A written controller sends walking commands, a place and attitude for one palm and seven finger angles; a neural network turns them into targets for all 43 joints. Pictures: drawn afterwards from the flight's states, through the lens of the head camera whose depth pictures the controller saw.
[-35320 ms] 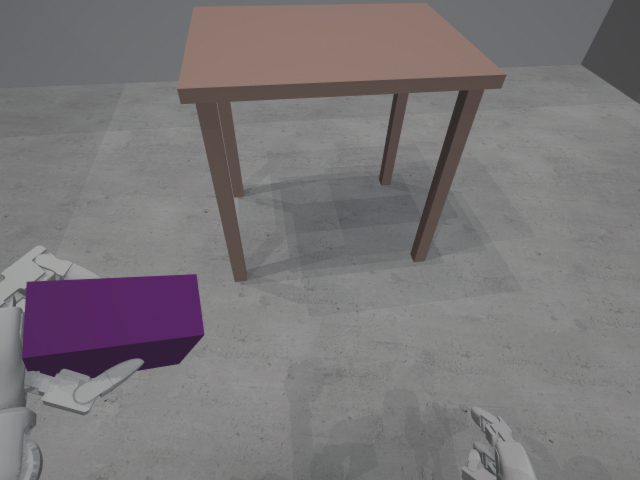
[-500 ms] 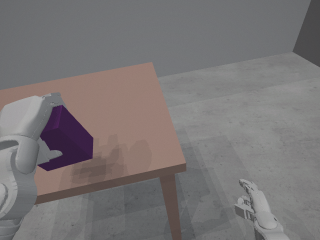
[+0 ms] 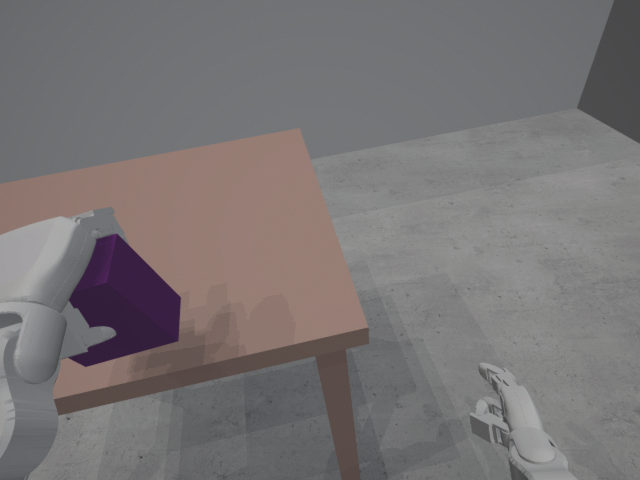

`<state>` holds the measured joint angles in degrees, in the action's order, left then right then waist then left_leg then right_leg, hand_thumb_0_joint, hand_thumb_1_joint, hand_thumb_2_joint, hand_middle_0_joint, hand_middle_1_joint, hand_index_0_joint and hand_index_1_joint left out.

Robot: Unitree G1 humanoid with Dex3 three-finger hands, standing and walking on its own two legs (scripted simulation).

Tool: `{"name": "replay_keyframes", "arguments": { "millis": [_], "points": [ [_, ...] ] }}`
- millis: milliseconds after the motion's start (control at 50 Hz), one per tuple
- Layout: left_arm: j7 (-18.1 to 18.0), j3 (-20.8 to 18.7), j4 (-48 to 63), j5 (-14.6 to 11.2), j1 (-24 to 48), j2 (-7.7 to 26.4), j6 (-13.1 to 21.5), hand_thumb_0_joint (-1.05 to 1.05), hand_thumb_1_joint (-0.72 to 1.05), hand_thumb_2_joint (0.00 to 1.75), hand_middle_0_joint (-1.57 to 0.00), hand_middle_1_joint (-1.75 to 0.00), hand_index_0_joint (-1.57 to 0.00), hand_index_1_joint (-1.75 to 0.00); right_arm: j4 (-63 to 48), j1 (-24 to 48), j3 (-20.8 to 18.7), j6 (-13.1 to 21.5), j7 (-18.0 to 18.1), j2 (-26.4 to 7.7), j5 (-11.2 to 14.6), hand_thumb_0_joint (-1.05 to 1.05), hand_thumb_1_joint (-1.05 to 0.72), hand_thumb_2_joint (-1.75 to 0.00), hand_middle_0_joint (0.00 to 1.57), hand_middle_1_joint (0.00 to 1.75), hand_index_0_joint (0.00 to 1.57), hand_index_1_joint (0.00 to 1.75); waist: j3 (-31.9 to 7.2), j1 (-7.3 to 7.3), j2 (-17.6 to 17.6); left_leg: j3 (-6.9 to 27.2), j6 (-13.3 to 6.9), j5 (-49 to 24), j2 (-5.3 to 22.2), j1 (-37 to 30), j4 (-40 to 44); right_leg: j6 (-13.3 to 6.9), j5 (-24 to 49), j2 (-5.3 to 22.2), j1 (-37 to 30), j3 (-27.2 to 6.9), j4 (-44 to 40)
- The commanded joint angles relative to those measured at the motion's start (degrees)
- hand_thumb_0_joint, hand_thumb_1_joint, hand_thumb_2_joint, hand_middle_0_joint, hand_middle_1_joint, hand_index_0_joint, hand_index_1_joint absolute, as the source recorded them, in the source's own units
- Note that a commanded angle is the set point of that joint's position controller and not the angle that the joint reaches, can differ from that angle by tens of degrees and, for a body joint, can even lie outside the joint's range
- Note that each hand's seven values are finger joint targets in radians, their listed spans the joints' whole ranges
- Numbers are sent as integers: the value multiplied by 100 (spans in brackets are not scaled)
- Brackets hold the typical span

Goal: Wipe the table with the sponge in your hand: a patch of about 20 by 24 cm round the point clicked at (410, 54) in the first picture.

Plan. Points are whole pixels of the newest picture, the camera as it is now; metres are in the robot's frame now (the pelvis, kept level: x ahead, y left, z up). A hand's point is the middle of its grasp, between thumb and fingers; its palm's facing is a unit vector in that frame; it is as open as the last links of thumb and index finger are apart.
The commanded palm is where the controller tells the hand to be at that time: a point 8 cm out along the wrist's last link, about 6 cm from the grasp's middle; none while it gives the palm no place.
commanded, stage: bring the sponge back beside the body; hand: left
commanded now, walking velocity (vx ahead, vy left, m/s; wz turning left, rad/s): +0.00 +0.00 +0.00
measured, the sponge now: (113, 315) +0.21 +0.28 +0.15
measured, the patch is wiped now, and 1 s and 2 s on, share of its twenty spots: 0.90 0.90 0.90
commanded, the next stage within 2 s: step back with the hand held close in 0.52 s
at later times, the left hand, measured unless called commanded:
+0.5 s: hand (70, 296) +0.19 +0.29 +0.21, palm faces +0.25 -0.08 -0.96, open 10.1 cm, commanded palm +0.14 +0.29 +0.28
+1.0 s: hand (95, 278) +0.20 +0.24 +0.24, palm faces +0.43 -0.80 -0.41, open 10.1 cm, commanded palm +0.14 +0.30 +0.26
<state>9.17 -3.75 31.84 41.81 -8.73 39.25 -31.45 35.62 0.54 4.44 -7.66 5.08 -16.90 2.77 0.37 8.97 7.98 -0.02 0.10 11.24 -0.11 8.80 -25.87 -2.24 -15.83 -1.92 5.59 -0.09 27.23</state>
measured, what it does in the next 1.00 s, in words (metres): stands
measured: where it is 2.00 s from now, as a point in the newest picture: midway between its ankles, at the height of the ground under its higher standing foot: outside the picture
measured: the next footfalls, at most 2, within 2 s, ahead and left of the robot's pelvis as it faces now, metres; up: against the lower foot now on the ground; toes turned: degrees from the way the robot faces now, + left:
right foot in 1.42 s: -0.08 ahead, -0.08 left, +0.00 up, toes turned +4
right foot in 1.80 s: -0.20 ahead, -0.06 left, +0.00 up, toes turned +1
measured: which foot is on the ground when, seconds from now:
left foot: down 0.00-1.00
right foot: down 0.00-1.00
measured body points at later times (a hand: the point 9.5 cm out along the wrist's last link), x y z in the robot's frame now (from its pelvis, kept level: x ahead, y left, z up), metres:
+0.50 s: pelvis -0.01 +0.01 +0.00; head -0.04 -0.05 +0.45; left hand +0.17 +0.29 +0.26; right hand +0.27 -0.17 -0.06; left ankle +0.04 +0.12 -0.74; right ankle +0.00 -0.09 -0.74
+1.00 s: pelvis -0.02 +0.02 -0.01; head -0.02 +0.02 +0.44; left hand +0.17 +0.29 +0.26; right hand +0.13 -0.24 -0.10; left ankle +0.02 +0.12 -0.74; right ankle +0.00 -0.09 -0.74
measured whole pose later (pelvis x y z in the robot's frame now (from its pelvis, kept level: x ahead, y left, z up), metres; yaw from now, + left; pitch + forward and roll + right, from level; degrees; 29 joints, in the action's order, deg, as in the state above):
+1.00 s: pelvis -0.02 +0.02 -0.01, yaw +1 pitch +0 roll -1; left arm -8.0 -24.8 39.4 -4.6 -21.1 27.2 2.7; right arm 34.4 -12.3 0.5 -5.9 4.6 -14.1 0.7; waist -0.9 -0.7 0.9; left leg 2.3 -1.0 13.2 -1.3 20.6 -33.5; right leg -1.0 -15.4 -1.9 16.9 0.7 32.0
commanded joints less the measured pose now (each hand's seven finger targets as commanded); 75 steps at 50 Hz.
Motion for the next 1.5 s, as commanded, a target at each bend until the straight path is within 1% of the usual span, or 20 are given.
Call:
{"name": "replay_keyframes", "arguments": {
  "millis": [0, 560, 600, 620, 640, 660, 680, 700, 740, 780, 800, 920, 1000, 1100, 1180, 1240, 1340, 1400, 1440, 1480],
  "points": [
    [-302, -1068, 785, 203, 1045, 1327, 50, 0, 10, 130, -120, -160, -120, -160, -1087, 1509, -160, 337, 30, -410, -1, 0, -90, -90, 20, 30, 20, 30, -780, -10, -485, 66, -161, -862, -179, -192, 277, 27, 737, 2, 37, -436, -589],
    [-403, -1094, 1161, 332, 1137, 1365, 9, 0, 10, 130, -120, -160, -120, -160, -1140, 1700, -141, 359, 47, -398, -19, 0, -90, -90, 20, 30, 20, 30, -780, 44, -171, 153, -133, -682, -155, -230, 441, -76, 386, -83, 46, -496, -672],
    [-415, -1025, 903, 270, 1031, 1253, 49, 0, 10, 130, -120, -160, -120, -160, -1055, 1525, -139, 364, 40, -395, -30, 0, -90, -90, 20, 30, 20, 30, -670, 6, -366, 114, -139, -649, -140, -201, 468, -25, 351, -47, 36, -394, -697],
    [-364, -193, -58, 341, 871, 378, -64, 0, 10, 130, -120, -160, -120, -160, -979, 1402, -103, 339, 58, -421, -13, 0, -90, -90, 20, 30, 20, 30, -166, -187, -539, 58, -129, -445, -128, -77, 525, 10, 173, -47, 341, -261, -788],
    [-938, -2298, 1305, -4240, 1973, 204, 1377, 0, 10, 130, -120, -160, -120, -160, -2001, 393, -435, 423, -89, -399, 54, 0, -90, -90, 20, 30, 20, 30, 473, -782, -1425, 337, -260, 655, -51, -22, -276, 98, -129, 137, 1892, -892, -1500],
    [-1231, -2404, 642, -4201, 1528, 803, 1932, 0, 10, 130, -120, -160, -120, -160, -1526, 330, -149, 512, -88, -356, -124, 0, -90, -90, 20, 30, 20, 30, 142, -686, -1962, 381, -293, 897, -223, -104, -641, -61, -642, 363, 2042, -1124, -1569],
    [-1375, -2433, 614, -4465, 715, 291, 2315, 0, 10, 130, -120, -160, -120, -160, -1473, -88, -293, 515, -16, -284, -83, 0, -90, -90, 20, 30, 20, 30, -202, -689, -2431, 436, -281, 648, -149, -110, -1128, -117, -444, 847, 2109, -1097, -1510],
    [-1455, -2389, 1098, -4529, 383, 140, 2585, 0, 10, 130, -120, -160, -120, -160, -1391, -278, -294, 501, -12, -238, -112, 0, -90, -90, 20, 30, 20, 30, -727, -732, -2196, 454, -246, 170, -41, -142, -1138, -178, 411, 1084, 1685, -948, -1138],
    [-1607, -2503, 1737, -4632, 46, 57, 2977, 0, 10, 130, -120, -160, -120, -160, -1311, -297, -356, 460, 27, -324, -122, 0, -90, -90, 20, 30, 20, 30, -1276, -811, -731, 457, -181, -1042, 270, -249, -582, -104, 2065, 1088, 1024, -556, -259],
    [-1770, -2658, 1964, -4651, -417, -59, 3282, 0, 10, 130, -120, -160, -120, -160, -1315, -233, -414, 488, 61, -366, -155, 0, -90, -90, 20, 30, 20, 30, -1578, -711, 523, 810, -256, -2481, 609, -126, -299, 124, 2348, 655, 658, -192, 328],
    [-1807, -2709, 2065, -4659, -566, -80, 3370, 0, 10, 130, -120, -160, -120, -160, -1342, -277, -434, 476, 43, -366, -176, 0, -90, -90, 20, 30, 20, 30, -1578, -715, 645, 1020, -283, -3097, 731, 81, -268, 186, 2034, 521, 586, -139, 507],
    [-1869, -2919, 1833, -4659, -710, -163, 3824, 0, 10, 130, -120, -160, -120, -160, -1119, -366, -591, 498, -15, -351, -243, 0, -90, -90, 20, 30, 20, 30, -1353, -790, 52, 1209, -316, -2507, 926, 907, -157, 158, 852, 376, 444, -269, 443],
    [-1905, -2844, 1650, -4679, -892, -222, 3998, 0, 10, 130, -120, -160, -120, -160, -982, -416, -619, 533, 0, -315, -177, 0, -90, -90, 20, 30, 20, 30, -1231, -910, -748, 945, -149, -745, 522, 1180, -813, -127, 1525, 1066, 789, -941, -176],
    [-2008, -2851, 1589, -4651, -916, -171, 4156, 0, 10, 130, -120, -160, -120, -160, -838, -511, -598, 618, 80, -274, -189, 0, -90, -90, 20, 30, 20, 30, -889, -990, -1138, 684, -77, 575, 328, 839, -1296, -242, -74, 1383, 2095, -985, -630],
    [-2068, -2902, 1606, -4575, -523, -162, 4264, 0, 10, 130, -120, -160, -120, -160, -896, -399, -561, 679, 172, -357, -245, 0, -90, -90, 20, 30, 20, 30, -549, -943, -329, 1299, -248, 1448, 653, 1391, -146, -14, -1072, 611, 2125, -403, -232],
    [-2043, -2930, 1562, -4405, -115, -309, 4296, 0, 10, 130, -120, -160, -120, -160, -1054, -441, -677, 794, 164, -428, -316, 0, -90, -90, 20, 30, 20, 30, -714, -839, 838, 2163, -556, 3226, 1255, 3574, 1883, 231, -510, -368, -300, 150, 1842],
    [-1893, -2547, 1373, -4544, -357, -594, 4291, 0, 10, 130, -120, -160, -120, -160, -883, -384, -644, 937, -8, -169, -318, 0, -90, -90, 20, 30, 20, 30, -808, -817, 190, 1410, -280, 1688, 768, 2268, 1067, -36, -651, -127, 261, -75, 141],
    [-1883, -2419, 1521, -4630, -28, -499, 4366, 0, 10, 130, -120, -160, -120, -160, -788, -286, -568, 879, -30, -127, -322, 0, -90, -90, 20, 30, 20, 30, -857, -921, -828, 694, 38, 128, 244, 799, -709, -496, 571, 1155, 1585, -1493, -1166],
    [-1893, -2270, 1539, -4583, -28, -547, 4364, 0, 10, 130, -120, -160, -120, -160, -702, -339, -665, 875, 22, -135, -166, 0, -90, -90, 20, 30, 20, 30, -1165, -921, -1524, 469, 77, -189, 126, 301, -1647, -516, 1630, 1505, 1868, -1371, -939],
    [-1861, -2405, 1559, -4572, 117, -376, 4338, 0, 10, 130, -120, -160, -120, -160, -777, -278, -614, 817, 74, -67, -222, 0, -90, -90, 20, 30, 20, 30, -925, -960, -1278, 460, 74, -327, 182, 547, -1642, -399, 2556, 1442, 1832, -1131, -547]
  ]
}}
